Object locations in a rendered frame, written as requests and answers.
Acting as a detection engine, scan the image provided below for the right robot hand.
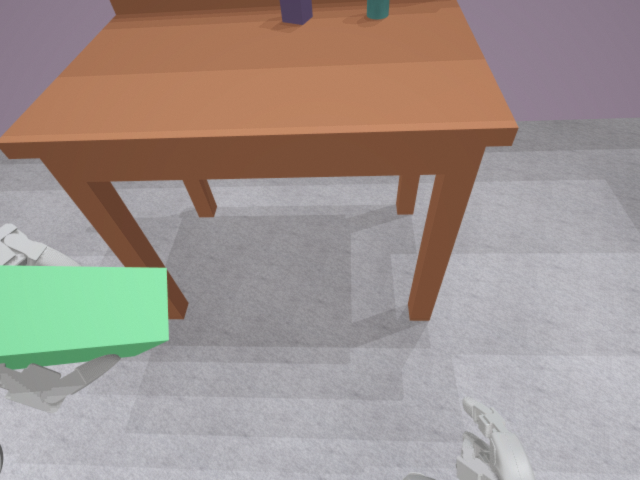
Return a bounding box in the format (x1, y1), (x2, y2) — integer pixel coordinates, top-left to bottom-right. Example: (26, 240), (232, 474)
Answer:
(457, 397), (536, 480)

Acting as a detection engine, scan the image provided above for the table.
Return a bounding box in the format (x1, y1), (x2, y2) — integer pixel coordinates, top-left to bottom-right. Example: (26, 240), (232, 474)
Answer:
(0, 0), (519, 321)

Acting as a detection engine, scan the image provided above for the left robot hand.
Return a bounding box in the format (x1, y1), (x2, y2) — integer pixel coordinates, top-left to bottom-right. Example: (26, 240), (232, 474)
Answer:
(0, 224), (121, 413)

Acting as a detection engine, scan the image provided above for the sponge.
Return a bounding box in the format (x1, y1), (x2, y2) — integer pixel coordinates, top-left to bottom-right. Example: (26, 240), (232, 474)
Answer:
(0, 265), (169, 370)

